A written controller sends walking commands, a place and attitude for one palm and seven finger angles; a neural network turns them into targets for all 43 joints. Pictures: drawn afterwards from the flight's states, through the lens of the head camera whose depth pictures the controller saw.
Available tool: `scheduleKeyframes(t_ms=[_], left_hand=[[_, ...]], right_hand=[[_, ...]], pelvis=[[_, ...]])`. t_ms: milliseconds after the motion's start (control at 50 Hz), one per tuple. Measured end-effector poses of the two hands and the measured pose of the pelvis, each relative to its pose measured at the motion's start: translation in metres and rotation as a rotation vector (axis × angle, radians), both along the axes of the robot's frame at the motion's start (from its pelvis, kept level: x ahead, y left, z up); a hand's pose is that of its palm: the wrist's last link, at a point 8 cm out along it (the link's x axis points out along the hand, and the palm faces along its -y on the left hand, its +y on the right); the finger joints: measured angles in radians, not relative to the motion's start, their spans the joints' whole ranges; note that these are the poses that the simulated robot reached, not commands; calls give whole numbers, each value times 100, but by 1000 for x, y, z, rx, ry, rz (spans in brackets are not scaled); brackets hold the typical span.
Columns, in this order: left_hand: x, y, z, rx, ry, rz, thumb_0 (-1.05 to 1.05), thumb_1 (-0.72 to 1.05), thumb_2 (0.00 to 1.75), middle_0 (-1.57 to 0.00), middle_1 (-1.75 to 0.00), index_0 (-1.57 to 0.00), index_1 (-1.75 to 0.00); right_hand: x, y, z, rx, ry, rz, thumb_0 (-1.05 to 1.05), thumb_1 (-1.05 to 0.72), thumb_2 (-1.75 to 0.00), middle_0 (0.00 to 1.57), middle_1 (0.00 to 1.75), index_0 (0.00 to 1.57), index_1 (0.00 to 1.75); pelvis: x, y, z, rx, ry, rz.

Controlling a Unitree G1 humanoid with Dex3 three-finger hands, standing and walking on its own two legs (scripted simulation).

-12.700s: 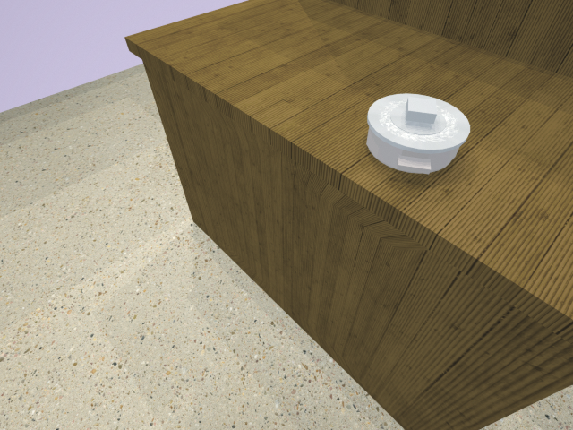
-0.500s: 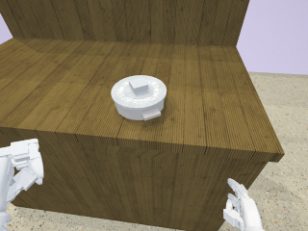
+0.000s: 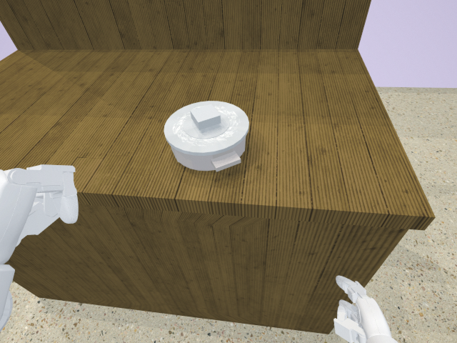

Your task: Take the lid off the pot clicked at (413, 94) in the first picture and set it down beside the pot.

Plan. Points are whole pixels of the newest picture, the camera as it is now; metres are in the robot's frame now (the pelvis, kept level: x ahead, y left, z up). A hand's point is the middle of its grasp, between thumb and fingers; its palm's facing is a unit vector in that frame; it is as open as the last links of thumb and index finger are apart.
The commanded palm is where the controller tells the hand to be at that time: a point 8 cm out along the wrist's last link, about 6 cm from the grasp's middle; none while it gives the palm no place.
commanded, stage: reach forward and open the fingers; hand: left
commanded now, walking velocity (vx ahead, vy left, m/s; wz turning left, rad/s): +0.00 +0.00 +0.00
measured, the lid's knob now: (205, 116) +0.49 +0.12 +0.16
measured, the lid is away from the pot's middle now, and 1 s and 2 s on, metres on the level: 0.00 0.00 0.00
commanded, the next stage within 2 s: move the open hand above the knob in 0.94 s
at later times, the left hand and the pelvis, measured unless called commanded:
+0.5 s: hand (52, 201) +0.22 +0.26 +0.21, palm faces -0.05 +0.02 -1.00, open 5.6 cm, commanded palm +0.19 +0.26 +0.27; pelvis -0.03 +0.00 +0.00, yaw +3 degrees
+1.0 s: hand (73, 170) +0.26 +0.25 +0.22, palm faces -0.03 +0.03 -1.00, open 9.8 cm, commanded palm +0.23 +0.25 +0.29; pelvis -0.04 +0.00 +0.00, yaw +2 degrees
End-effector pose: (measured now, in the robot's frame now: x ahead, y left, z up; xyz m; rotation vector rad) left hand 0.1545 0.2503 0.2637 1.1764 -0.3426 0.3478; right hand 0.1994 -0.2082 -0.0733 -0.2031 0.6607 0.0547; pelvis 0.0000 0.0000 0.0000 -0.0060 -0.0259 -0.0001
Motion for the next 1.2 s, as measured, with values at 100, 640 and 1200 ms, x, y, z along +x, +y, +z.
scheduleKeyframes(t_ms=[100, 640, 1200], left_hand=[[14, 4, -1, 291, 202, 74, 1, 76, 101, -129, -131, -128, -131], [64, 8, 2, 395, 530, 23, 0, -12, 155, -102, -38, -102, -39], [113, -19, 15, 388, 515, 15, 0, -38, 169, -90, -8, -89, -9]], right_hand=[[16, 0, -3, 28, 23, -1, 2, -90, -90, 20, 30, 20, 30], [-17, 9, -6, 73, 10, 1, 1, -90, -90, 20, 30, 20, 30], [-26, -5, -12, 85, 22, -30, 1, -91, -90, 19, 30, 20, 30]], pelvis=[[-5, 1, -1, -2, 23, 4], [-34, 1, 4, 1, -7, 35], [-38, -6, 2, 15, -10, 39]])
